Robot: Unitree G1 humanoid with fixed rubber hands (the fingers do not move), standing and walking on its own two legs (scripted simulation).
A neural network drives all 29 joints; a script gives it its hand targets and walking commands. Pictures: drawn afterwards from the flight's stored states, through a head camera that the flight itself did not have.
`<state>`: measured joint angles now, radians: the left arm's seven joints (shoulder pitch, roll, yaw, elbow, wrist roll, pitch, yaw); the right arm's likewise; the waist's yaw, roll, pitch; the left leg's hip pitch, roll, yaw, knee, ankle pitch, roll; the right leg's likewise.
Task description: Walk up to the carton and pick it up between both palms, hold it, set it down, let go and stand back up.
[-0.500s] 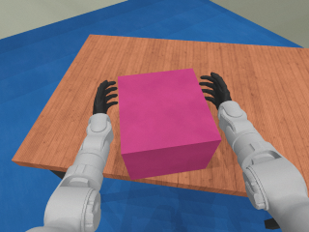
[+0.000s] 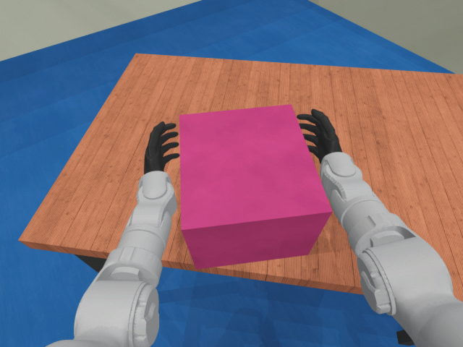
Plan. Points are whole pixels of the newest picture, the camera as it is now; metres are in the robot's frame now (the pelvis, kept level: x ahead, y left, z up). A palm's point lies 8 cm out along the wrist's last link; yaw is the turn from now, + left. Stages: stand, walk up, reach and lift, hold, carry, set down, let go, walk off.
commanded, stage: reach and lift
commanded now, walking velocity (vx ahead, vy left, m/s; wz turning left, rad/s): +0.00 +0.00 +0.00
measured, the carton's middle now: (244, 185) +0.39 +0.04 +0.03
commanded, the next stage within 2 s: none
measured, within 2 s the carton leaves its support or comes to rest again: leaves its support in 0.82 s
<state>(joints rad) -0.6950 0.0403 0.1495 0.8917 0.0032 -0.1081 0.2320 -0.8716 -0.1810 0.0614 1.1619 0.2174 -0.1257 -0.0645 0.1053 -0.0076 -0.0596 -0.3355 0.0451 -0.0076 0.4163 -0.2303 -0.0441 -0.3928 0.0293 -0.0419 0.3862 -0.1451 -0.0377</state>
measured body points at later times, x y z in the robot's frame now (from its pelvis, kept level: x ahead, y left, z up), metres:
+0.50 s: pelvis +0.00 +0.00 +0.00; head +0.03 +0.00 +0.45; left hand +0.39 +0.20 +0.07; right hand +0.45 -0.10 +0.08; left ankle -0.02 +0.14 -0.74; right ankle +0.02 -0.09 -0.74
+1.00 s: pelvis -0.02 +0.00 +0.00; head +0.01 +0.01 +0.45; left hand +0.38 +0.20 +0.09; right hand +0.43 -0.10 +0.10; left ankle -0.02 +0.14 -0.74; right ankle +0.02 -0.09 -0.74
